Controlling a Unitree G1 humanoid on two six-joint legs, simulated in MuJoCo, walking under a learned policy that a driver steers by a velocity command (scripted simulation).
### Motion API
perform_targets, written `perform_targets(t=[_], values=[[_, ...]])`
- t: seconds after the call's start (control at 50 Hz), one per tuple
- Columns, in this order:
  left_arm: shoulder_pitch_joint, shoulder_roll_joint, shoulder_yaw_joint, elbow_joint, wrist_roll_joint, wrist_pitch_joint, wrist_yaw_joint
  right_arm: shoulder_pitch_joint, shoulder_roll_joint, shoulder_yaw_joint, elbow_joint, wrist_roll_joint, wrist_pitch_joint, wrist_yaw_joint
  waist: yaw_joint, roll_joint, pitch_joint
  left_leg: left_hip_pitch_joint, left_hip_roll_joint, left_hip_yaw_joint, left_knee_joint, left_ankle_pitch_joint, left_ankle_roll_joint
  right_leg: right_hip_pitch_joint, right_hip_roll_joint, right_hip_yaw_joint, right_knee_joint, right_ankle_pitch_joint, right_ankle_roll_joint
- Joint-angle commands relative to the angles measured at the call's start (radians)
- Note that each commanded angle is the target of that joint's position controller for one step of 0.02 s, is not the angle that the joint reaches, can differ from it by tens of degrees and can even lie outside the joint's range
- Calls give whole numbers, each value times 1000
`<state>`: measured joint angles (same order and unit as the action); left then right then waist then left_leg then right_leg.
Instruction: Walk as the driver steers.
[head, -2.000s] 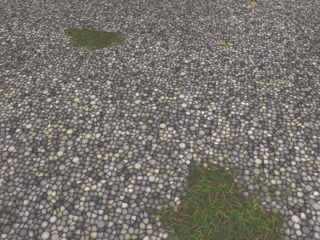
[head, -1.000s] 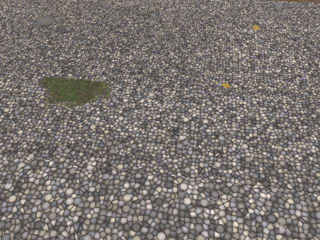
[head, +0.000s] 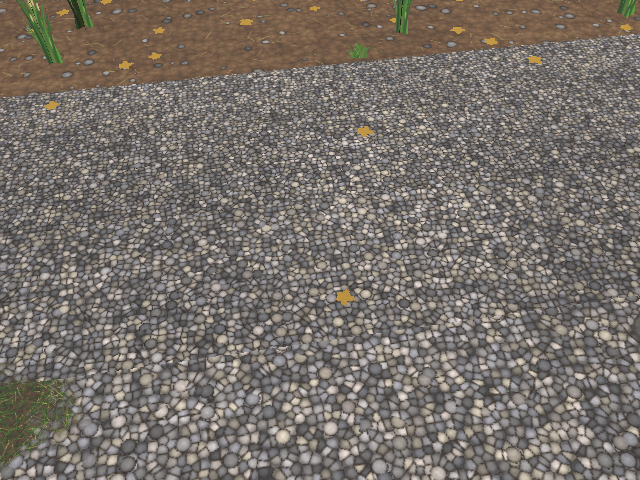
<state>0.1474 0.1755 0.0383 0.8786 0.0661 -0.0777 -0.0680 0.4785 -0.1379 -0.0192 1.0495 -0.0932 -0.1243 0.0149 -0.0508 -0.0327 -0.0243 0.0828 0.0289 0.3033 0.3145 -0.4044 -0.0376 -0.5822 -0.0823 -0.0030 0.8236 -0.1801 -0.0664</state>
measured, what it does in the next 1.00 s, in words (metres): goes down: right foot, then left foot 0.19 m lower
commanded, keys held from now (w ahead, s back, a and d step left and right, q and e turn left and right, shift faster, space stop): w+e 0.24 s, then e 0.32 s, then q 0.44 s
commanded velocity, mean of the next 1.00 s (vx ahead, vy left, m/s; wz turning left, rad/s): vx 0.23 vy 0.00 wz -0.30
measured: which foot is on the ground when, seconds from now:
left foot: down 0.00-0.06, up 0.08-0.46, down 0.48-0.88, up 0.90-1.00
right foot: up 0.00-0.02, down 0.04-0.48, up 0.50-0.84, down 0.86-1.00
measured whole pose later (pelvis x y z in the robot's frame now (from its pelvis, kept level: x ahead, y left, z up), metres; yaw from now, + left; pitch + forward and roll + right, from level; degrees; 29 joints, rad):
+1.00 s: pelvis +0.35 -0.11 -0.17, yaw -15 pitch +1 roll +2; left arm 0.18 0.22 0.06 0.73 0.03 -0.07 0.01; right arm 0.34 -0.21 -0.05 0.84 -0.06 -0.05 -0.04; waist -0.03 -0.02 -0.02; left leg -0.52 -0.05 -0.07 1.06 -0.44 -0.03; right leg -0.33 -0.01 -0.07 0.45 -0.15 -0.08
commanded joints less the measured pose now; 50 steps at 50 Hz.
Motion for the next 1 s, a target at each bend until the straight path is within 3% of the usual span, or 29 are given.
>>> perform_targets(t=[0.02, 0.06, 0.08, 0.1, 0.12, 0.14, 0.2, 0.26, 0.28, 0.36, 0.4, 0.42, 0.44, 0.46, 0.48, 0.5, 0.52, 0.54, 0.56, 0.58, 0.62, 0.7, 0.76, 0.84, 0.86, 0.88, 0.9, 0.92, 1.0], values=[[1, 99, 35, -79, -27, -28, 20, -25, -237, -63, -61, 34, 4, -34, 54, 83, 72, 46, 290, -36, 120, 940, 214, 50, 80, -99, -184, -144, -10], [223, 207, 85, -36, -29, -62, 61, 76, -154, -40, -63, -19, 2, -31, 78, -17, -135, -296, 174, -5, 562, 748, 98, 619, 105, 21, -110, 302, -180], [463, 276, 97, 16, -9, -67, 78, 41, -35, 6, -131, -44, -23, -5, 164, -219, -321, -694, -20, -83, 875, -177, -5, 1026, -110, 488, -287, 300, -422], [688, 218, 90, 136, 18, -79, 67, -286, -111, -13, -222, 23, -22, 49, 345, -74, -153, -988, -91, -275, 1067, -281, 47, 1058, -146, 632, -445, 155, -352], [587, 242, 108, 119, 3, -96, 60, -368, -81, -5, -267, 58, -31, 43, 289, -58, -11, -1090, -21, -392, 1062, -225, 64, 915, -180, 599, -432, 193, -318], [459, 156, 81, 108, -17, -93, 47, -375, -147, -23, -268, 52, -30, 21, 224, -7, 9, -990, 27, -429, 1074, -173, 56, 726, -168, 556, -388, 183, -322], [222, 46, 19, 40, -12, -66, 16, -244, -77, -6, -243, -2, 16, -16, 34, 28, 56, -756, 67, -414, 929, -36, 54, 194, -122, 413, -375, 193, -309], [188, 75, 3, -1, 16, -53, 50, -197, -46, 21, -246, -20, 36, 26, 14, 2, 26, -589, 43, -305, 834, 366, 62, -100, 46, 239, -289, 1, -217], [248, -3, -30, 9, 32, -76, 83, -263, -82, 15, -284, -25, 22, 29, 53, 67, 11, -621, 40, -388, 649, 662, 59, -50, 106, 210, -213, -72, -161], [301, 134, -26, -9, 4, -82, 71, -274, -122, 2, -346, 11, 59, 18, 52, 4, 61, -216, -1, -264, 353, 834, 5, -337, 155, 230, -63, -394, -129], [417, 103, -43, -3, -24, -84, 54, -318, -157, -6, -353, 5, 76, 11, 99, 30, 130, -342, 40, -342, 140, 768, -5, -121, 101, 396, 64, -507, -143], [305, 122, 15, -24, -164, -16, 122, -466, -183, -39, -395, 170, 41, -13, 135, 61, 110, -504, -7, -403, -165, 849, -2, 181, 160, 359, 192, -186, -110], [358, 184, 19, -11, -48, 52, 140, -306, -123, -18, -293, 151, 33, -16, 144, 35, 5, -331, -1, -286, -286, 1085, -18, 278, 191, 268, 378, -87, -102], [544, 82, -70, 13, -71, 26, 72, -93, -189, -37, -190, 2, 28, 4, 110, 38, 108, -118, 115, -276, -351, 1178, 50, 89, 153, 397, 440, -300, -47], [489, 96, -75, -14, -55, 19, 21, 96, -247, -80, -167, -26, 27, 4, -12, 51, 39, 186, 191, -299, -167, 1231, 154, -125, 168, 362, 630, -209, 19], [707, -64, -98, -17, -52, 5, -6, 152, -314, -90, -214, 10, 39, 27, 63, 350, -425, 729, 481, -429, 385, 1946, 463, -383, 267, 188, 1157, -751, 118], [690, 31, -91, -68, -59, 7, -14, 91, -316, -100, -251, -18, 52, 46, 10, 246, -525, 792, 589, -583, 378, 1831, 590, -617, 254, 160, 1477, -823, 155], [525, 81, -69, -114, -53, 23, -10, 9, -289, -88, -280, -53, 66, 38, -1, 118, -365, 536, 533, -498, 326, 1569, 471, -701, 202, 160, 1565, -685, 138], [107, 119, -19, -193, -48, 63, 107, 16, -227, -85, -239, 94, 70, 4, -55, 24, -217, 349, 536, -495, 181, 1144, 434, -735, 124, -1, 1430, -658, 67], [63, 108, -30, -251, -16, 85, 130, -18, -225, -66, -217, 138, 77, -31, -7, 34, -88, 136, 515, -484, 33, 895, 408, -702, 95, 0, 1320, -578, 72], [-52, 69, -30, -275, -36, 144, 133, 0, -213, -38, -166, 113, 68, -45, 28, 94, 149, -288, 353, -385, -70, 723, 306, -565, 110, 50, 1115, -393, 75], [157, -18, -53, -177, -39, 123, 53, -219, -144, 10, -194, 100, 35, -50, 190, 91, -7, -671, 109, -188, -73, 549, 176, 162, 92, -12, 218, 386, 82], [66, 15, -48, -163, -37, 121, 42, -151, -217, -14, -172, 121, 40, -17, 109, 231, -23, -453, 180, -291, -66, 637, 187, 228, 97, -14, -5, 274, 83], [15, 96, -27, -179, -45, 60, 75, -10, -226, -34, -171, 61, 102, -8, 36, 162, 31, -346, 176, -423, 107, 473, 144, 350, 82, 1, -360, 71, 73], [15, 301, 56, -197, -57, 61, 73, -41, -287, -65, -223, -11, 79, 15, 78, -67, 14, -446, 253, -540, 99, 360, 199, 454, 24, 29, -259, 320, -60], [10, 333, 82, -214, -50, 53, 81, 55, -174, -40, -231, 3, 61, 4, 33, -151, -189, -589, 130, -420, 281, 52, 125, 760, -156, 150, -252, 635, -275], [209, 289, 76, -216, -22, 23, 76, -44, -107, -15, -321, 52, 42, -22, 149, -264, -238, -823, -74, -266, 495, -288, 31, 859, -447, 547, -504, 407, -494], [330, 232, 74, -157, 27, -7, 92, -196, -181, -46, -316, 49, 62, -41, 229, -112, -73, -919, -49, -383, 719, -287, -2, 730, -390, 581, -582, 93, -384], [30, 140, 65, -194, -47, -20, 77, -13, -146, -58, -228, 16, 73, -70, 5, -85, 9, -704, -60, -390, 970, 79, 10, 277, -230, 175, -655, 123, -230]])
